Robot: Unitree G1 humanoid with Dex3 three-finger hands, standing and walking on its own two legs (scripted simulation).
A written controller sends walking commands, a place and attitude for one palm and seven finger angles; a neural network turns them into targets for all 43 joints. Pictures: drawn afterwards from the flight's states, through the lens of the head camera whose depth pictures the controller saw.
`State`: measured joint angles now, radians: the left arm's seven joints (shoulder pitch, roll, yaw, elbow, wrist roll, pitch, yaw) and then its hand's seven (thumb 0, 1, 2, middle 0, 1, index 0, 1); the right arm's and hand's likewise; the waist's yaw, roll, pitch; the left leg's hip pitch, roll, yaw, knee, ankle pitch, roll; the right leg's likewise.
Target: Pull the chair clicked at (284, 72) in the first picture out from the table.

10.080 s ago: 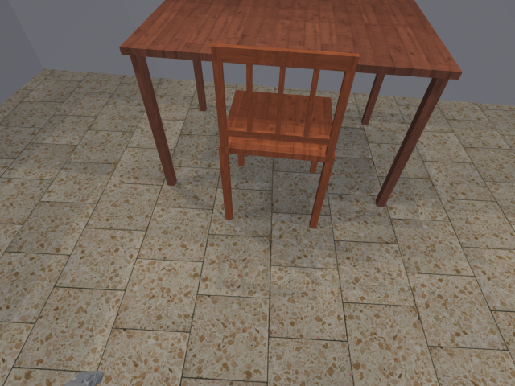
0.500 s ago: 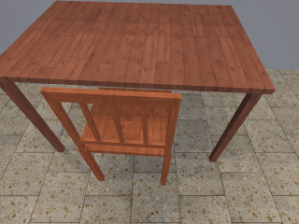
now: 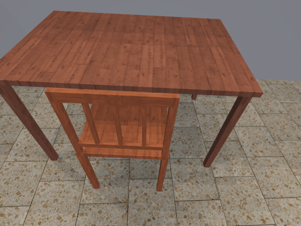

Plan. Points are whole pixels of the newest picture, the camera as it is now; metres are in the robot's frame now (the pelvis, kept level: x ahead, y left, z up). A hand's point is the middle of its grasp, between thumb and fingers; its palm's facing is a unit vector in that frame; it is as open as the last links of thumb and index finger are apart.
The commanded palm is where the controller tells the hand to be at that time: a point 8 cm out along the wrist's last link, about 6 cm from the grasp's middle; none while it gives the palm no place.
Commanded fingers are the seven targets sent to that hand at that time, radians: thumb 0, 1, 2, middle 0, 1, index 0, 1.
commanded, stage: come to a stop and stand still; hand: left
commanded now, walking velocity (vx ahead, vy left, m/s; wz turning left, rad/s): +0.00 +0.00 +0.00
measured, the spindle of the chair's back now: (118, 125) +0.49 +0.14 -0.09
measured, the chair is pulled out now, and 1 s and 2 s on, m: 0.00 0.00 0.00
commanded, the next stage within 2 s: look again from close up in 1.12 s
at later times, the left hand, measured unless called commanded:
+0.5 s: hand out of the picture +0.01 +0.18 -0.17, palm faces +0.04 -0.99 -0.15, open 7.4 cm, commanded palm none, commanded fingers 0.00 0.90 0.90 -0.20 -0.30 -0.20 -0.30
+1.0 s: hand out of the picture +0.08 +0.20 -0.17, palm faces +0.01 -0.98 -0.17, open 7.4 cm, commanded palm none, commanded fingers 0.00 0.90 0.90 -0.20 -0.30 -0.20 -0.30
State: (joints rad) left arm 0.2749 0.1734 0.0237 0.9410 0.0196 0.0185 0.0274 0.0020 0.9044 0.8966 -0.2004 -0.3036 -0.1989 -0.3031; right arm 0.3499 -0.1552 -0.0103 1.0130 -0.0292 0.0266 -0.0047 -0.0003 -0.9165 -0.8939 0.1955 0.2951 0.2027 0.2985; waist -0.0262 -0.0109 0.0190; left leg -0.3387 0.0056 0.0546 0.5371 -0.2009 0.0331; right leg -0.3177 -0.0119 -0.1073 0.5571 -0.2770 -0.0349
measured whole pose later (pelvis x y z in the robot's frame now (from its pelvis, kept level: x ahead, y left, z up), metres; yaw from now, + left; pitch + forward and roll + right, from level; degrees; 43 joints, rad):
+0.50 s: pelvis +0.03 +0.03 +0.01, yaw +0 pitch +0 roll +0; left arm 0.36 0.13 0.00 1.07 0.02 -0.01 0.03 0.00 0.90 0.90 -0.20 -0.30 -0.20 -0.30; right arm 0.30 -0.15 0.00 1.08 -0.01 -0.01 -0.02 0.01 -0.93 -0.89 0.20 0.30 0.20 0.30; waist 0.01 -0.01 0.00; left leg -0.27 -0.03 0.07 0.46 -0.19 0.07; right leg -0.25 -0.04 -0.08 0.46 -0.21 0.00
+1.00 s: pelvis +0.08 +0.03 +0.01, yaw +0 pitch -1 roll +0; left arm 0.29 0.16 -0.01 1.09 0.01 -0.01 0.04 0.00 0.91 0.90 -0.20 -0.30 -0.20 -0.30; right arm 0.26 -0.16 0.02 1.12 0.00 -0.03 -0.03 0.01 -0.93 -0.89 0.20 0.30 0.20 0.30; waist 0.00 -0.02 0.02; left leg -0.16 -0.05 0.08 0.42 -0.24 0.07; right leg -0.14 -0.05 -0.07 0.42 -0.26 0.02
